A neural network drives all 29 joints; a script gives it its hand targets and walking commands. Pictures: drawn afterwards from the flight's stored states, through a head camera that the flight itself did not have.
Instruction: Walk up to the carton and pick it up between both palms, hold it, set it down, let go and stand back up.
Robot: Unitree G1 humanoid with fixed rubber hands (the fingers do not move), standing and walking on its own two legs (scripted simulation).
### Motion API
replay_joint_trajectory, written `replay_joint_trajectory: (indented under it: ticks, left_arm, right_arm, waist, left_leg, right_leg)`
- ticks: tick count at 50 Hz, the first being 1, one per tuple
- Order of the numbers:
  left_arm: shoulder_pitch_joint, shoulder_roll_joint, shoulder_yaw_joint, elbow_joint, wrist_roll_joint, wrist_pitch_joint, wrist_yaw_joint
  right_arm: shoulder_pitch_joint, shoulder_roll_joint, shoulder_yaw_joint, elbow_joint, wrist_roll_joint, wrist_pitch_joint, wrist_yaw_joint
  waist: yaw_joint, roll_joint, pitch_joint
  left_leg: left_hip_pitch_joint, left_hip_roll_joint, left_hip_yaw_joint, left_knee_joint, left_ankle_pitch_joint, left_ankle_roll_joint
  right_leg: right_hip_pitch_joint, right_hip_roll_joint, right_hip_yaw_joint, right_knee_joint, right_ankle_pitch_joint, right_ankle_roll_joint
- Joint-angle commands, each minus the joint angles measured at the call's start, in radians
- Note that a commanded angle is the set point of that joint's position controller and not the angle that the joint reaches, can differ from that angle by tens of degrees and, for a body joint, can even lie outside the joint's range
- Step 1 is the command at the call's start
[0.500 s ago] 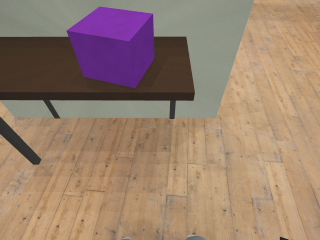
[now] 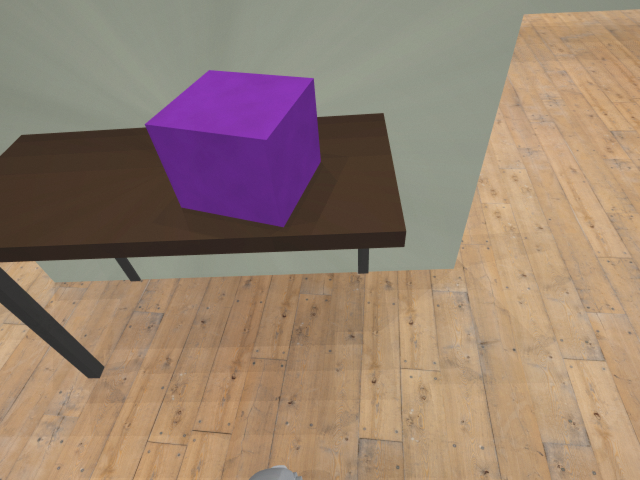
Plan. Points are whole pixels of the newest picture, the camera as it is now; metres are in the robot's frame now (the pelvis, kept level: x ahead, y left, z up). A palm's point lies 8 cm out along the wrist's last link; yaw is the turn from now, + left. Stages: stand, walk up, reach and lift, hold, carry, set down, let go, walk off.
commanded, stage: walk up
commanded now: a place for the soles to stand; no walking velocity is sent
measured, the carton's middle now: (244, 145) +0.75 +0.16 +0.04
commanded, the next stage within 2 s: none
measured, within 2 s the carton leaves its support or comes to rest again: neither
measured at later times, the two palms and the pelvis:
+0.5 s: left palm out of the picture +0.18 +0.41 -0.09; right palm out of the picture +0.15 -0.23 -0.08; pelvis +0.11 +0.10 +0.02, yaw -3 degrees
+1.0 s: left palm (21, 424) +0.27 +0.48 -0.11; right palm (450, 440) +0.22 -0.15 -0.12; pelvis +0.20 +0.17 -0.01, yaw -1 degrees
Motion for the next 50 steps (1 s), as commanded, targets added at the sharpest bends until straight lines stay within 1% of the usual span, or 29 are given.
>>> replay_joint_trajectory:
  ticks: [1,3,4,5,6,7,8,10,12,14,16,23,27,29,31,32,33,34,35,36,37,40,44,45,46,47,48,49,50]
  left_arm:
    - [-0.022,0.408,0.159,-0.066,0.022,-0.027,0.025]
    - [-0.087,0.411,0.153,-0.074,0.022,-0.022,0.023]
    - [-0.144,0.395,0.141,-0.083,0.021,-0.017,0.021]
    - [-0.183,0.331,0.118,-0.094,0.027,-0.015,0.018]
    - [-0.099,0.19,0.08,-0.081,0.021,-0.02,0.017]
    - [-0.037,0.191,0.079,-0.071,0.008,-0.013,0.019]
    - [-0.037,0.313,0.102,-0.046,0.013,-0.003,0.022]
    - [-0.085,0.333,0.113,-0.024,0.004,0.018,0.007]
    - [-0.057,0.298,0.12,-0.001,-0.005,0.033,-0.004]
    - [-0.023,0.295,0.123,0.017,-0.003,0.035,-0.006]
    - [-0.055,0.292,0.119,0.012,0.0,0.031,-0.005]
    - [-0.163,0.262,0.095,-0.017,0.002,0.039,-0.002]
    - [-0.163,0.237,0.084,-0.032,0.004,0.031,0.013]
    - [-0.124,0.226,0.085,-0.028,0.001,0.022,0.021]
    - [0.064,0.246,0.11,0.013,0.001,0.015,0.036]
    - [0.162,0.304,0.138,0.035,0.007,0.016,0.045]
    - [0.199,0.383,0.176,0.026,0.014,0.023,0.054]
    - [0.117,0.417,0.184,-0.008,0.001,0.028,0.06]
    - [0.009,0.415,0.178,-0.04,0.005,0.024,0.068]
    - [-0.078,0.391,0.161,-0.051,0.015,0.014,0.072]
    - [-0.127,0.376,0.151,-0.059,0.019,0.007,0.072]
    - [-0.215,0.374,0.149,-0.069,0.039,0.0,0.047]
    - [-0.251,0.41,0.173,-0.082,0.064,0.013,0.019]
    - [-0.277,0.402,0.168,-0.085,0.065,0.022,0.014]
    - [-0.277,0.339,0.146,-0.08,0.071,0.036,0.013]
    - [-0.229,0.2,0.097,-0.07,0.063,0.045,0.018]
    - [-0.182,0.141,0.073,-0.07,0.045,0.048,0.025]
    - [-0.149,0.236,0.091,-0.064,0.037,0.049,0.027]
    - [-0.213,0.312,0.099,-0.063,0.035,0.043,0.023]
  right_arm:
    - [-0.138,-0.247,-0.09,-0.161,-0.031,-0.046,0.02]
    - [-0.077,-0.254,-0.098,-0.137,-0.026,-0.059,0.022]
    - [0.017,-0.25,-0.104,-0.103,-0.025,-0.068,0.02]
    - [0.197,-0.268,-0.118,-0.038,-0.029,-0.08,0.012]
    - [0.336,-0.343,-0.141,-0.007,-0.039,-0.091,-0.006]
    - [0.277,-0.367,-0.133,-0.035,-0.019,-0.093,-0.012]
    - [0.202,-0.382,-0.132,-0.049,0.008,-0.086,-0.013]
    - [0.108,-0.32,-0.116,-0.062,0.008,-0.084,-0.019]
    - [0.061,-0.266,-0.095,-0.073,-0.014,-0.089,-0.024]
    - [0.073,-0.237,-0.086,-0.085,-0.015,-0.094,-0.022]
    - [0.1,-0.225,-0.077,-0.097,-0.014,-0.095,-0.019]
    - [0.158,-0.229,-0.074,-0.107,-0.031,-0.077,-0.019]
    - [0.202,-0.225,-0.076,-0.109,-0.037,-0.059,-0.022]
    - [0.176,-0.22,-0.072,-0.116,-0.039,-0.05,-0.022]
    - [0.066,-0.21,-0.065,-0.157,-0.036,-0.044,-0.02]
    - [0.038,-0.183,-0.057,-0.173,-0.035,-0.047,-0.018]
    - [0.055,-0.13,-0.044,-0.186,-0.026,-0.046,-0.014]
    - [0.031,-0.235,-0.07,-0.186,-0.03,-0.028,-0.015]
    - [0.002,-0.278,-0.077,-0.169,-0.029,-0.018,-0.014]
    - [-0.014,-0.277,-0.075,-0.153,-0.027,-0.016,-0.004]
    - [0.005,-0.262,-0.075,-0.134,-0.022,-0.014,0.005]
    - [0.148,-0.244,-0.087,-0.083,-0.01,-0.005,0.035]
    - [0.192,-0.245,-0.091,-0.069,-0.012,-0.007,0.039]
    - [0.282,-0.244,-0.098,-0.031,-0.013,-0.018,0.032]
    - [0.439,-0.246,-0.109,0.034,-0.021,-0.028,0.018]
    - [0.486,-0.278,-0.113,0.04,-0.044,-0.036,-0.001]
    - [0.398,-0.318,-0.11,-0.015,-0.049,-0.047,-0.011]
    - [0.258,-0.373,-0.117,-0.06,-0.028,-0.049,-0.016]
    - [0.164,-0.396,-0.118,-0.081,-0.007,-0.05,-0.021]
  waist:
    - [0.045,-0.315,0.014]
    - [-0.002,-0.312,-0.015]
    - [-0.066,-0.279,-0.048]
    - [-0.164,-0.154,-0.156]
    - [-0.212,0.163,-0.234]
    - [-0.152,0.194,-0.204]
    - [-0.12,0.018,-0.192]
    - [-0.062,-0.105,-0.052]
    - [-0.03,-0.042,-0.024]
    - [-0.034,0.001,-0.081]
    - [-0.046,-0.037,-0.115]
    - [-0.09,-0.011,-0.094]
    - [-0.103,-0.014,-0.174]
    - [-0.073,-0.023,-0.194]
    - [0.057,-0.104,-0.243]
    - [0.129,-0.193,-0.285]
    - [0.165,-0.4,-0.298]
    - [0.145,-0.31,-0.283]
    - [0.102,-0.217,-0.173]
    - [0.064,-0.145,-0.05]
    - [0.029,-0.154,0.011]
    - [-0.057,-0.26,0.026]
    - [-0.062,-0.382,-0.033]
    - [-0.104,-0.317,-0.103]
    - [-0.178,-0.143,-0.184]
    - [-0.219,0.164,-0.145]
    - [-0.17,0.219,-0.103]
    - [-0.111,0.117,-0.092]
    - [-0.08,0.001,-0.025]
  left_leg:
    - [-0.185,0.065,-0.125,-0.122,-0.035,-0.003]
    - [-0.038,0.053,-0.127,-0.214,-0.03,0.013]
    - [0.158,0.038,-0.109,-0.325,0.054,0.021]
    - [0.506,-0.01,-0.124,-0.445,0.017,0.034]
    - [0.663,0.08,-0.322,-0.629,-0.138,0.038]
    - [0.65,0.267,-0.693,-0.86,-0.233,0.044]
    - [0.545,0.347,-0.865,-0.974,-0.423,0.037]
    - [0.367,0.286,-0.678,-0.963,-0.369,-0.081]
    - [0.313,0.195,-0.461,-0.922,-0.182,-0.125]
    - [0.376,0.178,-0.367,-0.868,-0.04,-0.073]
    - [0.446,0.189,-0.332,-0.827,0.057,-0.019]
    - [0.51,0.145,-0.209,-0.789,0.292,-0.008]
    - [0.609,0.16,-0.188,-0.649,0.617,0.019]
    - [0.532,0.147,-0.142,-0.544,0.739,0.021]
    - [0.303,0.099,-0.037,-0.302,0.824,-0.016]
    - [0.117,0.025,0.017,-0.084,0.648,-0.069]
    - [-0.202,-0.091,0.038,0.222,0.09,-0.131]
    - [-0.323,-0.075,-0.146,0.327,-0.204,-0.128]
    - [-0.326,-0.006,-0.224,0.362,-0.19,-0.1]
    - [-0.335,0.021,-0.235,0.352,-0.146,-0.082]
    - [-0.293,0.034,-0.227,0.319,-0.086,-0.069]
    - [-0.007,0.013,-0.147,0.165,0.018,-0.044]
    - [0.131,0.043,-0.089,-0.228,-0.099,0.003]
    - [0.287,0.024,-0.065,-0.355,-0.068,0.01]
    - [0.508,-0.029,-0.053,-0.493,-0.063,0.007]
    - [0.558,0.007,-0.227,-0.62,-0.17,-0.002]
    - [0.444,0.155,-0.575,-0.741,-0.375,0.022]
    - [0.338,0.275,-0.847,-0.975,-0.645,0.053]
    - [0.251,0.289,-0.925,-1.056,-0.719,0.037]
  right_leg:
    - [-0.002,-0.329,0.501,-0.344,0.282,-0.291]
    - [-0.1,-0.333,0.455,-0.269,0.269,-0.27]
    - [-0.211,-0.295,0.37,-0.179,0.281,-0.229]
    - [-0.369,-0.191,0.191,0.09,0.448,-0.158]
    - [-0.502,-0.024,0.054,0.454,0.303,-0.072]
    - [-0.636,0.088,0.013,0.533,-0.026,-0.037]
    - [-0.6,0.05,0.074,0.588,0.001,-0.045]
    - [-0.56,-0.023,0.063,0.562,0.123,-0.04]
    - [-0.496,-0.057,0.045,0.455,0.19,-0.025]
    - [-0.476,-0.082,0.024,0.374,0.2,-0.011]
    - [-0.498,-0.098,0.019,0.312,0.205,-0.005]
    - [-0.506,-0.093,-0.072,0.102,0.191,-0.012]
    - [-0.447,-0.083,-0.148,-0.03,0.176,-0.019]
    - [-0.303,-0.067,-0.16,-0.124,0.19,-0.034]
    - [0.062,-0.026,-0.177,-0.291,0.286,-0.06]
    - [0.268,-0.058,-0.065,-0.313,0.279,-0.107]
    - [0.409,-0.351,0.433,-0.382,0.161,-0.286]
    - [0.338,-0.497,0.796,-0.507,-0.112,-0.403]
    - [0.197,-0.54,0.821,-0.535,-0.276,-0.42]
    - [0.077,-0.505,0.702,-0.528,-0.262,-0.387]
    - [-0.026,-0.45,0.583,-0.52,-0.225,-0.327]
    - [-0.31,-0.293,0.315,-0.497,-0.178,-0.223]
    - [-0.272,-0.272,0.254,-0.413,-0.243,-0.197]
    - [-0.299,-0.234,0.186,-0.26,-0.225,-0.171]
    - [-0.397,-0.158,0.06,0.029,-0.167,-0.123]
    - [-0.594,-0.014,-0.049,0.352,-0.184,-0.065]
    - [-0.722,0.06,0.0,0.564,-0.212,-0.031]
    - [-0.699,0.043,0.062,0.599,-0.128,-0.035]
    - [-0.653,0.003,0.092,0.61,-0.028,-0.046]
